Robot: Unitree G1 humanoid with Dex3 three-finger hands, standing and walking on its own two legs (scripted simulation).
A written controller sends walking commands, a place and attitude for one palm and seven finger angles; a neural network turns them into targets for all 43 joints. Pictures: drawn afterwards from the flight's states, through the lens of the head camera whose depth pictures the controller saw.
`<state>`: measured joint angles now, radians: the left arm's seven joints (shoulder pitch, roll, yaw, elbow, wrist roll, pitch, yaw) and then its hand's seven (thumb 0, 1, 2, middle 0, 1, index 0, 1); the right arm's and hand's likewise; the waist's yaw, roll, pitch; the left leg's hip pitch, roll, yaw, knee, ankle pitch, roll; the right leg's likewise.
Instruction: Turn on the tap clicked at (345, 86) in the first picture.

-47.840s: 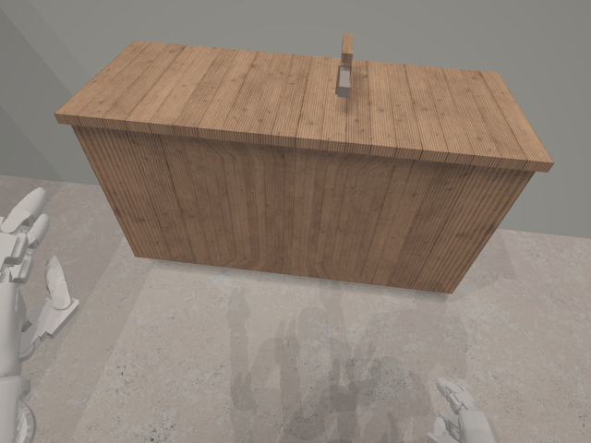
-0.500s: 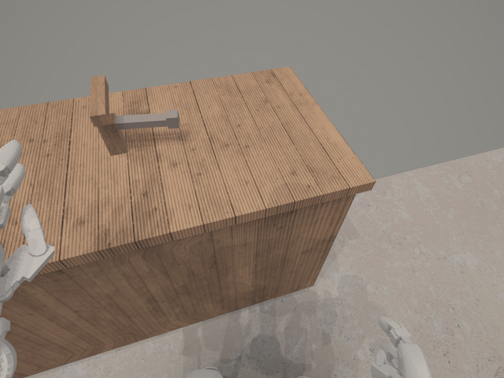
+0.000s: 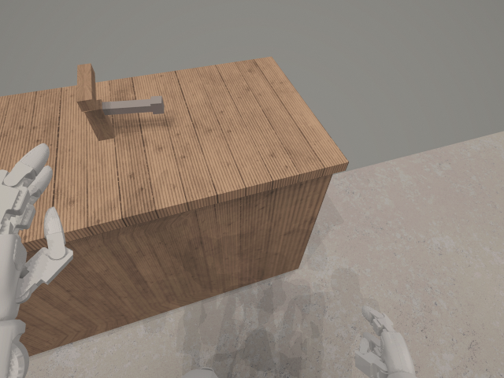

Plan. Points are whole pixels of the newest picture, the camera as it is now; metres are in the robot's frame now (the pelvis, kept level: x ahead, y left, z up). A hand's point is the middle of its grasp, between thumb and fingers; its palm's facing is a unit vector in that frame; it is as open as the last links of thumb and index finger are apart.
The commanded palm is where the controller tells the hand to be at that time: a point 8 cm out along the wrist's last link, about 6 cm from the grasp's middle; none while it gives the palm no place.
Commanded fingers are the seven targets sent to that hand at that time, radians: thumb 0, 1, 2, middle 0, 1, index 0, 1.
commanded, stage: step back with the hand held close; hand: left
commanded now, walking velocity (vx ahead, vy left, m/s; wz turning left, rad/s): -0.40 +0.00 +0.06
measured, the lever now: (157, 105) +0.64 +0.26 +0.04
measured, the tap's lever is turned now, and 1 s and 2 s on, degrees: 80 80 80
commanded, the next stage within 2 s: stop stepping back and stand still in 0.10 s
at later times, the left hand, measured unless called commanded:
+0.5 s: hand out of the picture +0.08 +0.19 +0.16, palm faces +0.39 -0.82 -0.42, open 7.4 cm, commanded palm +0.03 +0.23 +0.18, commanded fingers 0.00 0.90 0.90 -0.20 -0.30 -0.20 -0.30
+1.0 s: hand out of the picture -0.03 +0.16 +0.17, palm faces +0.46 -0.80 -0.37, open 7.5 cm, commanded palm -0.07 +0.21 +0.18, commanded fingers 0.00 0.90 0.90 -0.20 -0.30 -0.20 -0.30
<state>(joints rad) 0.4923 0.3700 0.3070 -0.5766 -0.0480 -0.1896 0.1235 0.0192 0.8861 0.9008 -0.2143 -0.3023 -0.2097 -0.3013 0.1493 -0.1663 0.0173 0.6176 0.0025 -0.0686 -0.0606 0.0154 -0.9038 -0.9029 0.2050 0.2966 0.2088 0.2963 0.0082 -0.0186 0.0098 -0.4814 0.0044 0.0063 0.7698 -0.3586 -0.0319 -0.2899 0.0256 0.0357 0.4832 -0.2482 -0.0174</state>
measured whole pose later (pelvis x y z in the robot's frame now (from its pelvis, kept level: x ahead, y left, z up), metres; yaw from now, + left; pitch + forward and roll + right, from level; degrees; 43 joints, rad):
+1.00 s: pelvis -0.21 -0.08 -0.01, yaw +5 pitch -3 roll +2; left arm 0.48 0.34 0.32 -0.51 -0.05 -0.13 0.13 0.02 0.88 0.90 -0.21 -0.30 -0.21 -0.30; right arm 0.22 -0.20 0.01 0.67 0.00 -0.12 -0.07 0.02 -0.91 -0.90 0.20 0.30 0.21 0.30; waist 0.00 -0.02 0.01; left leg -0.26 0.00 0.09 0.66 -0.46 0.05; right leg -0.42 0.00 -0.05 0.61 -0.27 -0.06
